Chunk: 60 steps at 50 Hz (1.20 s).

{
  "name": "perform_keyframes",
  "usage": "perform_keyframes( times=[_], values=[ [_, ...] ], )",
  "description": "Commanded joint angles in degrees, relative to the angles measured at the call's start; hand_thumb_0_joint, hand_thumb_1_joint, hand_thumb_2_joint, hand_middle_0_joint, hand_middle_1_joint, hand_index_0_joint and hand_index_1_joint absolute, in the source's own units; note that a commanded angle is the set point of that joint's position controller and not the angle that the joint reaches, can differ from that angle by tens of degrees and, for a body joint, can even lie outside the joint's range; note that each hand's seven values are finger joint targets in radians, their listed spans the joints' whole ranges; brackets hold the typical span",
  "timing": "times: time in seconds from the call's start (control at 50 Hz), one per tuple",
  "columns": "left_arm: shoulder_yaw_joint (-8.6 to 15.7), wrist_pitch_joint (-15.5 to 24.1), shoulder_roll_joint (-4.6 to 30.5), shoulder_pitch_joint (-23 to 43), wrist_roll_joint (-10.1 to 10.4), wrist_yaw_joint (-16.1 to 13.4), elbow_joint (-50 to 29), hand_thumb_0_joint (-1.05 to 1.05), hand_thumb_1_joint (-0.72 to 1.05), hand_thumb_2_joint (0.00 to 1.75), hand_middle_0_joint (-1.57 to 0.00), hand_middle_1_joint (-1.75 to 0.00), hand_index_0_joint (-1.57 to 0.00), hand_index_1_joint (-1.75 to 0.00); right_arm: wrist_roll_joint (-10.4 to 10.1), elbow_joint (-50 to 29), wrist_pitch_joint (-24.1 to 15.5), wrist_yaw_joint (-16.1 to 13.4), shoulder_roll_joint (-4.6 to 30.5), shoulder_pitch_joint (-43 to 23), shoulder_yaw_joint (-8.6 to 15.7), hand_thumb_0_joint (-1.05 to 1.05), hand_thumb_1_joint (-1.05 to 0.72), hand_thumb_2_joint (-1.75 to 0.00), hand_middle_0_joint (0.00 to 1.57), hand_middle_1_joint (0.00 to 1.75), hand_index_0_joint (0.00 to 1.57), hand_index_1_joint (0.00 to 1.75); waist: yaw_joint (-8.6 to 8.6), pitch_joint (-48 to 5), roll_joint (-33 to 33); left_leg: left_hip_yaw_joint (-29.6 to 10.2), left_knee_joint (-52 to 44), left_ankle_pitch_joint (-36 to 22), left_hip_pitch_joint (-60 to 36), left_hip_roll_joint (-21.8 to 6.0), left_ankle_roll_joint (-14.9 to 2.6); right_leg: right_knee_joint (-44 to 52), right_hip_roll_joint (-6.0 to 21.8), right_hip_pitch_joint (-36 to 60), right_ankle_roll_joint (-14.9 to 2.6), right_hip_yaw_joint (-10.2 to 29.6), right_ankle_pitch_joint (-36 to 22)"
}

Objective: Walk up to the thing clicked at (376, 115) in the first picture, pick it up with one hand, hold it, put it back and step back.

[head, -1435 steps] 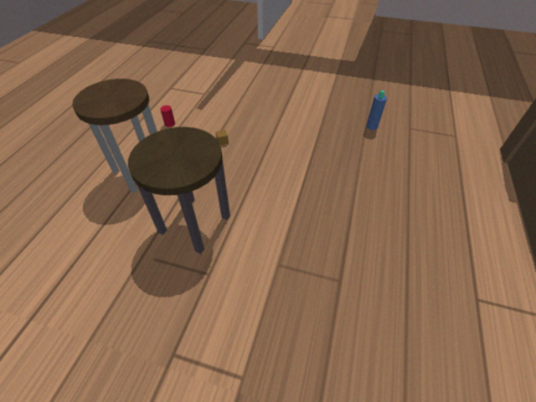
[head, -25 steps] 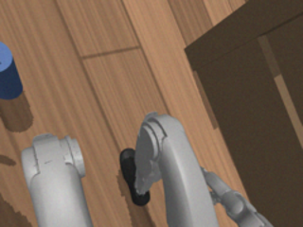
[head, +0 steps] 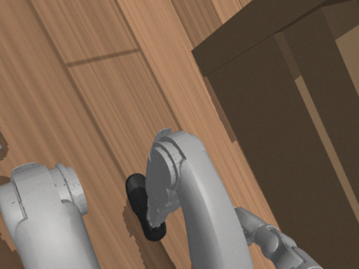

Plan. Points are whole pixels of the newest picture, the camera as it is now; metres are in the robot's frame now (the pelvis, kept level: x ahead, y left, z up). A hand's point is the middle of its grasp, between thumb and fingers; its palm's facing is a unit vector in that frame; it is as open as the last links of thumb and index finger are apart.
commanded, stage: close in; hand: left
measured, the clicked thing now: out of the picture +0.49 +0.26 -0.17
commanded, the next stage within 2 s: close in 0.24 s
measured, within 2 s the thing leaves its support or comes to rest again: leaves its support in 1.16 s
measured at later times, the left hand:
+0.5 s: hand out of the picture +0.46 +0.25 -0.17, palm faces +0.24 -0.97 +0.00, open 16.2 cm
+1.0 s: hand out of the picture +0.48 +0.25 -0.17, palm faces +0.24 -0.97 -0.03, open 9.7 cm
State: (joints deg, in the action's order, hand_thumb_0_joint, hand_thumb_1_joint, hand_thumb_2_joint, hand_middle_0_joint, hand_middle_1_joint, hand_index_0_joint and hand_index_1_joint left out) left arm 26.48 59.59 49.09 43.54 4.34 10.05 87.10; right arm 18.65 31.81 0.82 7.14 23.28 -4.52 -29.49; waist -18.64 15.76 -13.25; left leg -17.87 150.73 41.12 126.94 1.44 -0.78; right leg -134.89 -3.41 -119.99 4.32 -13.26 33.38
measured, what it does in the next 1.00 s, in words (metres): stands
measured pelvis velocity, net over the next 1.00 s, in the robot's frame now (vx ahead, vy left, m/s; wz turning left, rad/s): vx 0.00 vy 0.00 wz -0.02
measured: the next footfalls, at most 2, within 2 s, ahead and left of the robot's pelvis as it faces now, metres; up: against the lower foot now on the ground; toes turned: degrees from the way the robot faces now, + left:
none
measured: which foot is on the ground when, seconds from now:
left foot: down 0.00-1.00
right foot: down 0.00-1.00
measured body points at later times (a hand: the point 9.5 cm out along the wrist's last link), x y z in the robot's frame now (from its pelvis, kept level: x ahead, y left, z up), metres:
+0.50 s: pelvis +0.00 +0.00 +0.00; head +0.25 +0.17 +0.33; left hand +0.45 +0.30 -0.17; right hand +0.14 -0.26 -0.04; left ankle +0.08 +0.11 -0.26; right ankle +0.15 -0.12 -0.26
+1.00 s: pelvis +0.00 +0.00 +0.01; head +0.26 +0.18 +0.32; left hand +0.46 +0.30 -0.17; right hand +0.13 -0.26 -0.03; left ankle +0.08 +0.11 -0.26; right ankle +0.15 -0.12 -0.26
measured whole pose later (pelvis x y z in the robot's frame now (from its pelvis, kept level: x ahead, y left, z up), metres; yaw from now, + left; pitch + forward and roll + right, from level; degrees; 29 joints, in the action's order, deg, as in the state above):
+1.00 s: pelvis +0.00 +0.00 +0.01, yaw -1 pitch +17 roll -19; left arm 22.5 60.7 51.5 47.6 0.5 -0.5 88.1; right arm 19.7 31.6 4.0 8.0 21.4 -6.9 -30.7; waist -19.3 17.0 -14.2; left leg -19.5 150.4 42.2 127.1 1.2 -0.3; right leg -133.6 -3.6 -120.1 4.4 -14.5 33.6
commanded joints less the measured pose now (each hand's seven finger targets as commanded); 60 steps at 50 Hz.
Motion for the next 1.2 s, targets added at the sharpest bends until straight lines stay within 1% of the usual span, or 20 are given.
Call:
perform_keyframes(
  times=[0.0,0.1,0.16,0.24,0.28,0.34,0.4,0.44,0.5,0.6,0.64,0.68,0.7,0.76,0.84,0.98,1.02,1.04,1.1,1.18],
  values=[
    [0.4,5.4,10.5,14.8,0.0,-2.6,-7.8,0.00,-0.54,0.07,-0.07,-0.10,-0.07,-0.09,0.9,-0.4,1.0,-0.7,20.1,1.7,6.3,0.00,-0.92,-0.90,0.20,0.30,0.20,0.30,-5.88,-31.8,31.4,1.8,-20.0,-7.3,-22.8,-3.6,1.98,7.9,-1.1,16.7,-4.31,-5.5,-8.3],
    [0.2,5.9,10.8,13.3,-1.9,-5.1,-6.7,0.00,-0.50,0.10,-0.07,-0.11,-0.07,-0.10,1.5,-0.7,2.0,-0.5,20.2,1.1,6.0,0.00,-0.92,-0.91,0.20,0.30,0.20,0.30,-5.75,-30.0,33.3,1.5,-21.1,-6.8,-22.9,-3.8,2.37,7.8,-1.1,16.6,-4.48,-6.0,-7.9],
    [0.5,6.1,9.9,11.8,-1.7,-6.3,-7.4,0.00,-0.52,0.10,-0.08,-0.11,-0.07,-0.10,1.8,-0.7,2.3,-0.1,19.8,1.5,5.8,0.00,-0.93,-0.91,0.20,0.30,0.20,0.30,-5.73,-32.7,31.9,2.0,-19.9,-9.5,-23.7,-3.7,2.11,8.2,-1.4,19.1,-4.17,-5.9,-10.4],
    [-2.1,6.1,7.5,13.4,-1.7,-6.7,-8.9,0.00,-0.49,0.10,-0.07,-0.10,-0.07,-0.10,1.9,0.0,2.4,0.0,19.9,1.4,6.2,0.00,-0.93,-0.91,0.20,0.30,0.20,0.30,-7.18,-33.3,31.7,1.5,-19.7,-11.2,-24.7,-3.8,2.16,8.1,-1.3,18.6,-4.11,-6.3,-12.0],
    [-2.9,5.9,7.0,14.2,-1.9,-6.9,-8.5,0.00,-0.50,0.13,-0.10,-0.14,-0.10,-0.14,1.7,0.0,2.5,0.0,19.8,1.5,6.3,0.00,-0.92,-0.91,0.20,0.30,0.20,0.30,-7.62,-32.9,30.8,1.2,-19.9,-9.4,-23.7,-3.7,2.04,8.3,-1.4,18.2,-4.12,-6.5,-10.8],
    [-3.3,5.7,7.4,14.4,-2.1,-7.8,-8.6,0.00,-0.43,0.16,-0.13,-0.13,-0.12,-0.14,1.5,0.0,2.6,0.2,19.4,0.9,6.1,0.00,-0.91,-0.91,0.20,0.30,0.20,0.30,-7.07,-31.7,30.4,1.7,-19.6,-8.0,-21.9,-3.6,1.81,8.6,-1.5,18.0,-4.20,-6.2,-9.7],
    [-2.4,5.9,8.0,14.5,-1.5,-8.6,-8.3,0.00,-0.30,0.29,-0.33,-0.32,-0.32,-0.32,1.5,0.0,2.6,0.4,19.3,1.4,6.0,0.00,-0.91,-0.90,0.20,0.30,0.20,0.30,-6.56,-32.8,29.4,2.1,-19.1,-7.0,-21.2,-3.4,1.56,9.3,-1.8,19.4,-4.11,-6.0,-9.2],
    [-2.0,6.3,9.1,15.4,-1.7,-9.1,-9.3,0.00,-0.23,0.33,-0.36,-0.35,-0.35,-0.35,1.6,0.1,2.7,0.3,19.1,1.2,5.8,0.00,-0.90,-0.90,0.20,0.30,0.20,0.30,-6.18,-33.4,30.6,2.1,-19.1,-7.9,-22.2,-3.5,1.72,9.1,-1.8,19.1,-4.21,-5.9,-9.7],
    [-2.6,6.4,8.9,16.2,-2.2,-9.7,-7.9,0.00,-0.13,0.37,-0.43,-0.40,-0.42,-0.40,1.5,-0.1,2.8,0.3,19.0,0.5,5.8,0.00,-0.90,-0.90,0.20,0.30,0.20,0.30,-6.86,-31.6,30.2,2.2,-19.4,-5.6,-20.7,-3.5,1.53,9.3,-1.9,18.3,-4.31,-6.0,-7.9],
    [-2.9,6.1,9.2,14.9,-3.2,-10.4,-6.6,0.00,-0.01,0.48,-0.54,-0.52,-0.54,-0.52,1.6,0.0,3.3,0.3,18.9,1.0,5.5,0.00,-0.90,-0.90,0.20,0.30,0.20,0.30,-6.76,-31.9,31.5,1.4,-20.2,-8.6,-22.9,-3.9,2.07,8.6,-1.7,18.1,-4.48,-6.3,-9.9],
    [-3.1,5.8,8.6,15.4,-3.2,-10.6,-6.1,0.00,0.05,0.54,-0.61,-0.58,-0.60,-0.58,1.5,-0.3,3.5,0.3,19.0,1.0,5.5,0.00,-0.90,-0.90,0.20,0.30,0.20,0.30,-7.37,-31.6,30.7,1.4,-20.1,-8.3,-22.1,-3.9,1.87,9.0,-1.8,18.3,-4.35,-6.4,-9.9],
    [-3.0,5.7,9.6,16.0,-3.3,-10.6,-7.0,0.00,0.09,0.56,-0.64,-0.61,-0.63,-0.61,1.4,-0.3,3.5,0.2,19.1,0.7,5.6,0.00,-0.90,-0.90,0.20,0.30,0.20,0.30,-6.91,-31.2,31.4,1.4,-20.4,-7.3,-22.5,-4.0,1.97,9.1,-1.9,17.2,-4.51,-6.3,-9.0],
    [-3.4,5.6,8.9,16.3,-3.2,-10.6,-6.8,0.00,0.10,0.58,-0.66,-0.63,-0.65,-0.63,1.5,0.1,3.6,0.2,19.0,1.0,5.6,0.00,-0.90,-0.90,0.20,0.30,0.20,0.30,-7.53,-31.4,31.6,1.3,-20.2,-8.1,-22.9,-4.0,1.94,9.1,-1.8,17.5,-4.31,-6.4,-9.8],
    [-3.0,5.6,9.5,16.6,-2.9,-10.7,-7.7,0.00,0.19,0.66,-0.73,-0.71,-0.73,-0.71,1.5,0.1,3.6,0.2,19.1,1.7,5.5,0.00,-0.89,-0.89,0.20,0.30,0.20,0.30,-7.50,-33.5,31.3,1.4,-19.5,-10.8,-24.0,-4.0,1.88,9.0,-1.9,19.4,-4.23,-6.2,-12.0],
    [-3.1,5.3,9.9,17.5,-3.1,-10.8,-7.1,0.00,0.29,0.77,-0.85,-0.83,-0.84,-0.83,1.4,0.2,3.7,0.1,18.9,1.4,5.4,0.00,-0.89,-0.89,0.20,0.30,0.20,0.30,-7.62,-32.2,31.1,1.5,-19.8,-8.9,-22.4,-4.1,1.73,9.4,-1.9,18.8,-4.31,-6.2,-10.5],
    [-4.4,4.8,9.2,17.8,-3.9,-10.5,-6.4,0.00,0.29,1.07,-1.11,-1.18,-1.09,-1.18,1.4,0.3,4.2,0.2,19.2,1.7,5.3,0.00,-0.92,-0.91,0.20,0.30,0.20,0.30,-8.27,-31.3,32.8,0.4,-21.2,-9.1,-24.6,-4.3,2.31,9.1,-1.6,17.2,-4.47,-6.9,-10.3],
    [-3.5,5.0,9.8,17.9,-3.5,-10.7,-7.5,0.00,0.39,1.13,-1.12,-1.20,-1.11,-1.22,1.4,0.3,4.2,0.2,19.3,1.6,5.3,0.00,-0.91,-0.91,0.20,0.30,0.20,0.30,-7.71,-32.1,33.4,0.2,-21.1,-10.1,-25.2,-4.3,2.39,8.9,-1.5,17.6,-4.38,-6.8,-11.1],
    [-2.8,5.0,11.1,18.6,-3.3,-10.9,-8.3,0.00,0.38,1.13,-1.14,-1.22,-1.13,-1.23,1.4,0.2,4.2,0.2,19.3,1.8,5.2,0.00,-0.92,-0.91,0.20,0.30,0.20,0.30,-7.35,-32.6,33.8,0.7,-21.0,-9.9,-24.6,-4.2,2.25,9.1,-1.7,18.5,-4.45,-6.6,-11.0],
    [-2.2,5.0,11.0,19.4,-2.5,-11.1,-10.9,0.00,0.36,1.18,-1.18,-1.27,-1.16,-1.29,1.4,0.4,4.3,0.3,18.9,2.3,5.5,0.00,-0.92,-0.91,0.20,0.30,0.20,0.30,-6.88,-34.3,33.2,1.8,-20.3,-9.7,-23.3,-3.9,1.85,9.8,-1.8,20.9,-4.22,-6.0,-11.3],
    [-3.1,4.2,10.1,19.3,-3.1,-10.3,-14.4,0.00,0.31,1.21,-1.24,-1.33,-1.22,-1.35,1.1,1.2,4.3,0.2,18.7,3.1,6.6,0.00,-0.92,-0.91,0.20,0.30,0.20,0.30,-6.69,-35.6,35.5,1.8,-20.8,-11.9,-26.1,-4.2,2.17,9.4,-1.6,19.4,-4.42,-5.7,-12.6]
  ],
)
